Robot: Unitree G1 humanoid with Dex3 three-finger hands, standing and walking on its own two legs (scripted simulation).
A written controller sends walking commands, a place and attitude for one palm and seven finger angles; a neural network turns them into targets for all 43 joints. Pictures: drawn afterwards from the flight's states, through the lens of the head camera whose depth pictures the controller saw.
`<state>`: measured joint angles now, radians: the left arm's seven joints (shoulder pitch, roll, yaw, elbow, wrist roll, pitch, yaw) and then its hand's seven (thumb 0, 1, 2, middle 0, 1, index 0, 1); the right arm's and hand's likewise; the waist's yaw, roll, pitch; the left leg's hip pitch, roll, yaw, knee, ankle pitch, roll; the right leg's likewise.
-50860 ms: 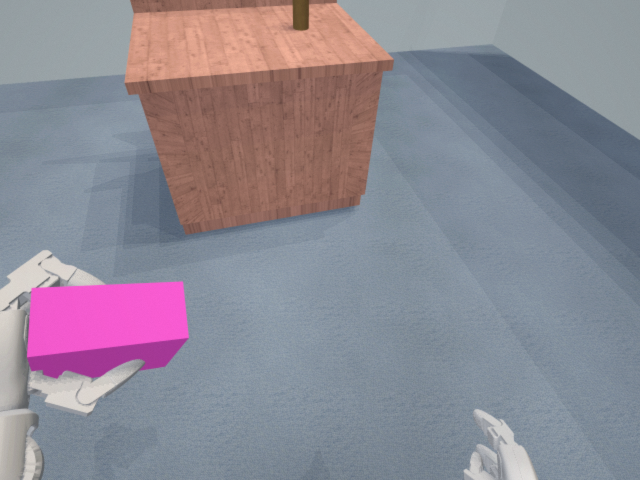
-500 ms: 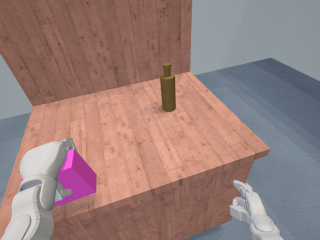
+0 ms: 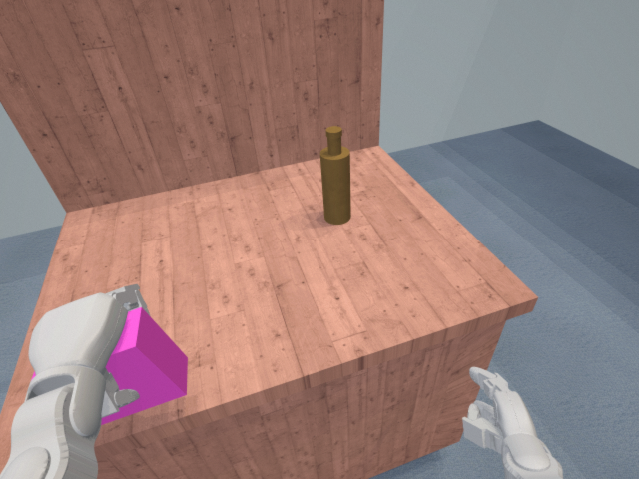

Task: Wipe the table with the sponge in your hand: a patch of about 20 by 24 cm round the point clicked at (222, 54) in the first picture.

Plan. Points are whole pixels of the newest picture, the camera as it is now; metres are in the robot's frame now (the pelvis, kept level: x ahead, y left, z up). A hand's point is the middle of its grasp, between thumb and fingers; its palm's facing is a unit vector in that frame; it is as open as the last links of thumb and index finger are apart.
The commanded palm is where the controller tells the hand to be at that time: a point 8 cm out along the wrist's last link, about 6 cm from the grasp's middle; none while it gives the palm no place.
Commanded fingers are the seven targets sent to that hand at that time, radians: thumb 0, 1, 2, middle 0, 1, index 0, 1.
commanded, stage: bring the sponge back beside the body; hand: left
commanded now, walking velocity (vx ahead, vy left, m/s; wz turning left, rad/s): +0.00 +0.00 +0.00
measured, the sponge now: (127, 376) +0.19 +0.28 +0.06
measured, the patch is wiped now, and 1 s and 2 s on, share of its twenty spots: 1.00 1.00 1.00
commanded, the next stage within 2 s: step back with the hand held close in 0.12 s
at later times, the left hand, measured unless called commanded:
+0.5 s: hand (143, 320) +0.21 +0.24 +0.16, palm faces +0.34 -0.86 -0.38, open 9.9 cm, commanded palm +0.16 +0.28 +0.17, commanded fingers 0.00 0.10 1.30 -1.20 -1.60 -1.20 -1.60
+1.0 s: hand (78, 355) +0.16 +0.28 +0.15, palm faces +0.41 -0.82 -0.41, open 9.9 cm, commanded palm +0.11 +0.31 +0.17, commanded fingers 0.00 0.10 1.30 -1.20 -1.60 -1.20 -1.60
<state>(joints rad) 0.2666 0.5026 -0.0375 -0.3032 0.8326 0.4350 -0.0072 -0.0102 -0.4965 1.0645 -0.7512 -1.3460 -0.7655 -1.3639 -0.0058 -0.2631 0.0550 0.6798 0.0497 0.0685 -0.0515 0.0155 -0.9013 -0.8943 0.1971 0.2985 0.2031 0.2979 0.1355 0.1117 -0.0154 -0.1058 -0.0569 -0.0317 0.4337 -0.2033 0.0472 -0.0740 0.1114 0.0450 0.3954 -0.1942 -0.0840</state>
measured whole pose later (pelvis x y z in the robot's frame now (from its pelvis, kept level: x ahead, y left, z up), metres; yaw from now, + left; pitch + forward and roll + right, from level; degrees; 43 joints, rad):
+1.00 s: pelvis -0.05 +0.03 -0.01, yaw +1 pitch +1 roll -3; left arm 0.46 0.38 0.35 -0.50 -0.01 -0.12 0.11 -0.02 -0.50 1.06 -0.75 -1.35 -0.76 -1.37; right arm 0.21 -0.22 0.02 0.59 0.00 -0.04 -0.07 0.01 -0.90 -0.89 0.20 0.30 0.21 0.30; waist 0.02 0.02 -0.05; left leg -0.43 -0.07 -0.05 0.60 -0.19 0.08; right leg -0.31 0.11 0.07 0.55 -0.25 -0.02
